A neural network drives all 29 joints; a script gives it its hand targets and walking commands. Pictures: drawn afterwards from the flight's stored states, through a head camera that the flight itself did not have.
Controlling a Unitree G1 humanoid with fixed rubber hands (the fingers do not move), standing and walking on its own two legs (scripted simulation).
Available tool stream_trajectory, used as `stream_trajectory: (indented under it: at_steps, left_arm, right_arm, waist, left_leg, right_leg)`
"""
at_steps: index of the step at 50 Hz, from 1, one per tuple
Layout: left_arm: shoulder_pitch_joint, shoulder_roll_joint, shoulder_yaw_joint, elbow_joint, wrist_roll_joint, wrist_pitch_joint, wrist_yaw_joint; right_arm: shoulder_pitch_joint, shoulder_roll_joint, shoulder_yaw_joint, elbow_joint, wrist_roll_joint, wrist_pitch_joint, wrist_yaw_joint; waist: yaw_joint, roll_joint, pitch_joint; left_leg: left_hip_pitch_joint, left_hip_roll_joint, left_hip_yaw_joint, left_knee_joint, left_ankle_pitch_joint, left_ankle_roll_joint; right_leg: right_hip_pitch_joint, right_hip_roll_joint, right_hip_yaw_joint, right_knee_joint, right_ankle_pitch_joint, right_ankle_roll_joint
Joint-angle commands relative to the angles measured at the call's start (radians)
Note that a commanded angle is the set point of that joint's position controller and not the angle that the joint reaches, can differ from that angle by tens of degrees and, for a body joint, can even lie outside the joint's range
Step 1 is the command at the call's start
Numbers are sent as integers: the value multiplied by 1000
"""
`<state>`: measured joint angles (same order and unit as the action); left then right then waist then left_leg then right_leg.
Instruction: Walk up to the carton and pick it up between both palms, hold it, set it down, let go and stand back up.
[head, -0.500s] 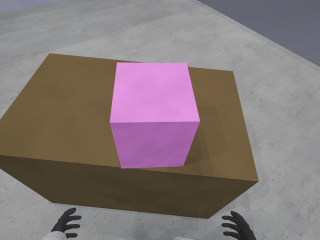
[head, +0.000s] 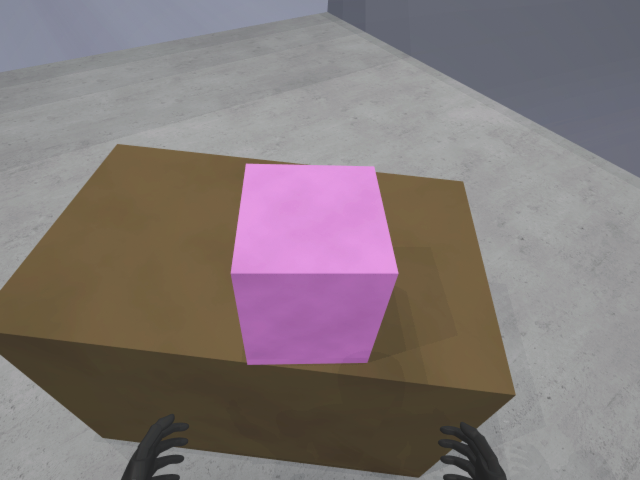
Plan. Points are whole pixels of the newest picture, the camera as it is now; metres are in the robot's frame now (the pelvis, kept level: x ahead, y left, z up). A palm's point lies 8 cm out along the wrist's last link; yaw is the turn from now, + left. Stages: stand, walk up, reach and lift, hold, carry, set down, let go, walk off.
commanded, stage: reach and lift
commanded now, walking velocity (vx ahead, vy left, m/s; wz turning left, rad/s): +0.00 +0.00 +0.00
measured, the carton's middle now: (309, 267) +0.43 +0.02 -0.02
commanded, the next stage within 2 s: none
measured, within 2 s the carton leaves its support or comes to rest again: neither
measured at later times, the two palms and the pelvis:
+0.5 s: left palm (144, 455) +0.17 +0.21 -0.06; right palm (479, 459) +0.17 -0.21 -0.06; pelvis +0.02 +0.01 +0.00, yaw +0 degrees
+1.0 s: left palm (162, 402) +0.22 +0.20 -0.04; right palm (464, 405) +0.23 -0.19 -0.04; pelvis +0.02 +0.00 +0.00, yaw +1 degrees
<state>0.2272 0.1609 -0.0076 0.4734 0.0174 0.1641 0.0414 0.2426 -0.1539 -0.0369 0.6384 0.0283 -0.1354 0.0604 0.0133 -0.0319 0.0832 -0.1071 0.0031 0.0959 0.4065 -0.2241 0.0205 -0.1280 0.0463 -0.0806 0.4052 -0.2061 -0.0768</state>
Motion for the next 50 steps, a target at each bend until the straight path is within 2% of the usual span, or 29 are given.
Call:
stream_trajectory:
  at_steps: [1,15,31,38,44,50]
  left_arm:
    - [-46,83,12,-128,-15,-89,10]
    - [21,65,-30,-118,-72,-280,29]
    - [-30,42,-57,-59,-100,-519,44]
    - [-106,28,-45,-4,-95,-609,43]
    - [-190,20,-31,41,-92,-643,44]
    - [-295,29,-21,43,-104,-605,50]
  right_arm:
    - [-31,-82,-24,-113,15,-64,-8]
    - [-9,-85,-17,-129,64,-157,0]
    - [-96,-86,19,-42,127,-349,-3]
    - [-183,-79,35,21,147,-425,-17]
    - [-280,-72,45,76,160,-444,-33]
    - [-387,-71,51,73,166,-395,-50]
  waist:
    - [-3,37,-75]
    - [-4,20,-65]
    - [3,27,-113]
    - [4,21,-137]
    - [-8,25,-155]
    - [-22,21,-177]
  left_leg:
    - [3,28,-56,-79,81,-24]
    - [6,25,-80,-92,128,-29]
    - [1,12,-96,-32,205,-47]
    - [-15,13,-102,-3,187,-49]
    - [-38,18,-113,12,159,-49]
    - [-66,23,-119,8,119,-38]
  right_leg:
    - [17,-94,118,-113,37,47]
    - [19,-71,106,-117,67,40]
    - [33,-57,120,-54,202,38]
    - [28,-57,125,-24,204,37]
    - [20,-59,125,-11,172,38]
    - [15,-65,124,-17,132,38]
